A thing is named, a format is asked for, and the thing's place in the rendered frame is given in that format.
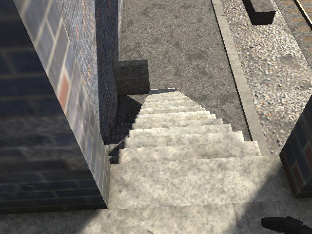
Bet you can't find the right robot hand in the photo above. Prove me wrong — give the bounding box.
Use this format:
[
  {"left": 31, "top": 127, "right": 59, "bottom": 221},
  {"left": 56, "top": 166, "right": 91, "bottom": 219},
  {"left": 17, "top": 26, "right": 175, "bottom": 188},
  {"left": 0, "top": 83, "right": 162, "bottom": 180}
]
[{"left": 260, "top": 215, "right": 312, "bottom": 234}]

